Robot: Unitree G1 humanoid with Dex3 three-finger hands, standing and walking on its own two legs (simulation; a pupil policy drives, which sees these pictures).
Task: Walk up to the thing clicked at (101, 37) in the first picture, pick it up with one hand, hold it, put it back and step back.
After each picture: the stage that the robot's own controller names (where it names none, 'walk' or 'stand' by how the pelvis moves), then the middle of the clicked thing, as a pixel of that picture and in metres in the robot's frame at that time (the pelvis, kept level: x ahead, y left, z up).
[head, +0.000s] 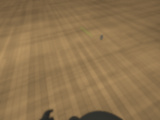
stand; (101, 37) +2.07 -0.28 -0.72
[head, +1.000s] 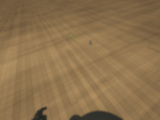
walk; (90, 42) +1.93 +0.12 -0.70
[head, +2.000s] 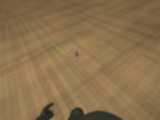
walk; (76, 54) +1.30 +0.36 -0.71
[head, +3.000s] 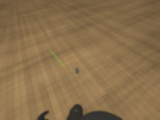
walk; (77, 70) +0.85 +0.29 -0.72
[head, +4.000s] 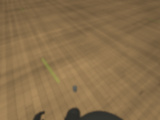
walk; (75, 88) +0.51 +0.19 -0.69
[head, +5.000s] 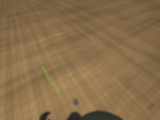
stand; (75, 102) +0.33 +0.18 -0.71
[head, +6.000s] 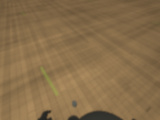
stand; (74, 104) +0.33 +0.18 -0.72
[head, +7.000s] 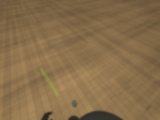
stand; (74, 103) +0.33 +0.19 -0.72
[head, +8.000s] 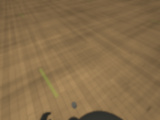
stand; (74, 105) +0.31 +0.19 -0.73
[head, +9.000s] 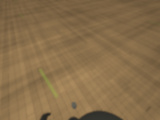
stand; (74, 105) +0.31 +0.19 -0.73
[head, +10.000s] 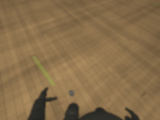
go down; (71, 93) +0.34 +0.19 -0.67
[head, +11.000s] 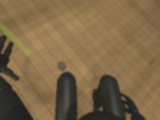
go down; (61, 66) +0.39 +0.23 -0.30
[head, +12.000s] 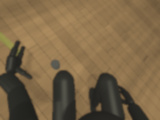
close in; (55, 65) +0.38 +0.25 -0.27
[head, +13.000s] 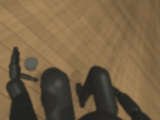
close; (31, 64) +0.37 +0.27 -0.21
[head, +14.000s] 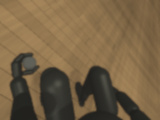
close; (29, 64) +0.36 +0.28 -0.22
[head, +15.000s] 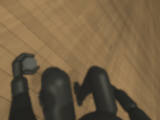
lift; (29, 64) +0.35 +0.28 -0.22
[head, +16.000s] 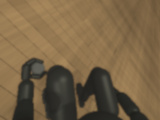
lift; (37, 69) +0.32 +0.26 -0.21
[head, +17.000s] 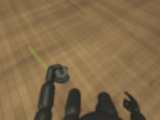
lift; (63, 75) +0.31 +0.19 +0.00
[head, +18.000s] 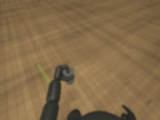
hold; (69, 76) +0.33 +0.16 +0.02
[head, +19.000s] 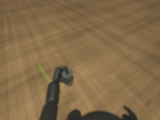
hold; (68, 78) +0.32 +0.17 +0.01
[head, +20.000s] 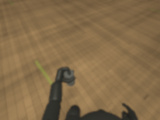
crouch; (69, 78) +0.33 +0.15 -0.03
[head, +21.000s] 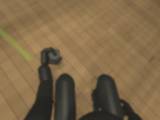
lower; (55, 58) +0.43 +0.23 -0.10
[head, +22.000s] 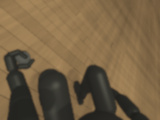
lower; (24, 61) +0.39 +0.29 -0.22
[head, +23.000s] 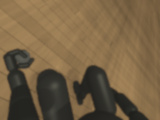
lower; (23, 60) +0.39 +0.29 -0.22
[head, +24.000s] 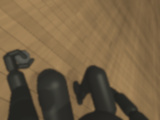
lower; (23, 60) +0.39 +0.29 -0.22
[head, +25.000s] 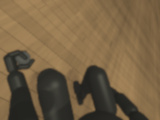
lower; (24, 61) +0.38 +0.29 -0.22
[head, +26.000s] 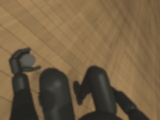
open; (27, 62) +0.37 +0.28 -0.23
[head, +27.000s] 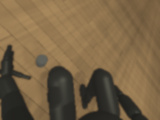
stand; (41, 61) +0.37 +0.27 -0.23
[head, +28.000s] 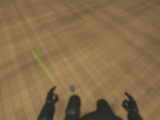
stand; (72, 88) +0.36 +0.19 -0.58
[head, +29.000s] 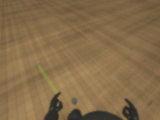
stand; (74, 101) +0.35 +0.18 -0.66
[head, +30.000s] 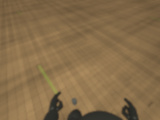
stand; (74, 101) +0.34 +0.18 -0.67
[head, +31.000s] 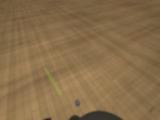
stand; (77, 103) +0.37 +0.16 -0.72
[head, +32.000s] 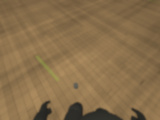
walk; (75, 86) +0.44 +0.17 -0.69
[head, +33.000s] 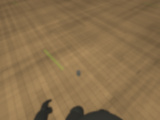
walk; (78, 73) +0.70 +0.18 -0.70
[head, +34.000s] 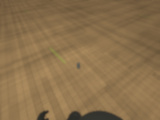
stand; (78, 65) +1.01 +0.22 -0.70
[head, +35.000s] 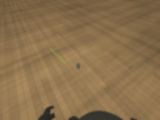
stand; (78, 66) +0.98 +0.22 -0.72
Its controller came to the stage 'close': yes
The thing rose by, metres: 0.71
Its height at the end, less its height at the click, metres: +0.00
